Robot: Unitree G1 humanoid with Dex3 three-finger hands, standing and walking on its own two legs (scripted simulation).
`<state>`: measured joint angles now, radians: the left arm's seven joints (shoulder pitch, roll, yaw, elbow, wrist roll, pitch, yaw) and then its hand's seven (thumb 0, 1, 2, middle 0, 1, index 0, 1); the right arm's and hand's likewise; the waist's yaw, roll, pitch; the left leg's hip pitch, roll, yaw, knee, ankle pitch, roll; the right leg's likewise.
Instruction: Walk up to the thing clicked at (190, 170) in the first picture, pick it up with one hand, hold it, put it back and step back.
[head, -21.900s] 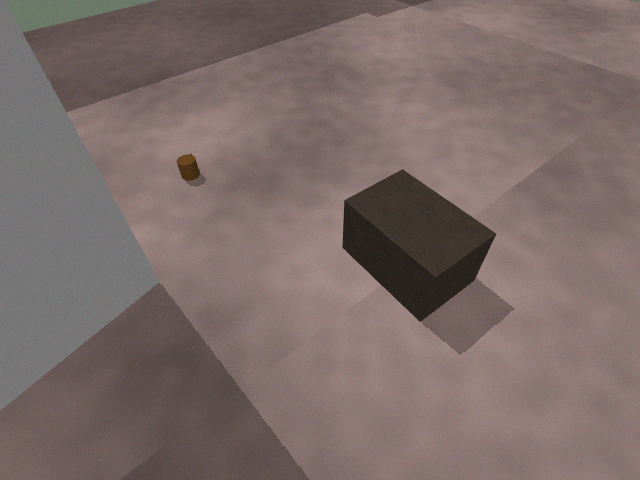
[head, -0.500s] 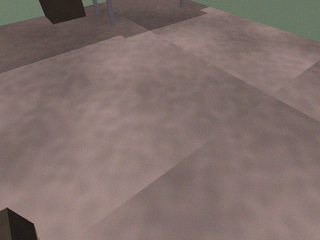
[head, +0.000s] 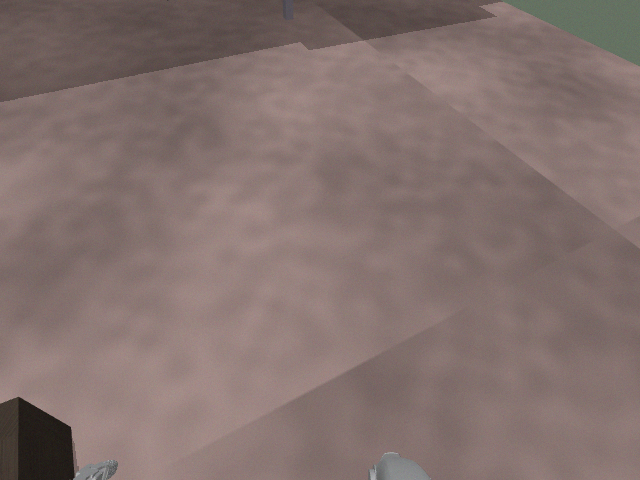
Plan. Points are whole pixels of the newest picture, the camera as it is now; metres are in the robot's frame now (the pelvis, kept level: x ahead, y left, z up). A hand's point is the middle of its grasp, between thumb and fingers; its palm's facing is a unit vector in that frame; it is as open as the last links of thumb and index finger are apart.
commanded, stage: walk up
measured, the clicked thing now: out of the picture +0.94 +1.61 -0.72
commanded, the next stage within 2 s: stand in 1.90 s
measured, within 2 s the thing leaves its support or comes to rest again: neither
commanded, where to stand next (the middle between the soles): +0.19 -0.05 m, yaw +13 degrees
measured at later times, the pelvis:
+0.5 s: pelvis +0.14 -0.08 -0.02, yaw +10 degrees
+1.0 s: pelvis +0.13 -0.08 -0.02, yaw +15 degrees
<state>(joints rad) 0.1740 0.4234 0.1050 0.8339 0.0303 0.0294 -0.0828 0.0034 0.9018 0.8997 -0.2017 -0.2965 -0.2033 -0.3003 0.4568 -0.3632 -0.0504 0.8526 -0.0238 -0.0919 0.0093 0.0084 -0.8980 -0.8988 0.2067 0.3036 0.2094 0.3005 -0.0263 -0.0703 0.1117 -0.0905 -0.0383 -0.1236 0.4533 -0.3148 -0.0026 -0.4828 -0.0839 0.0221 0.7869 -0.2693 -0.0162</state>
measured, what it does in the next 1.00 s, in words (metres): walks ahead, turning left: right foot, then left foot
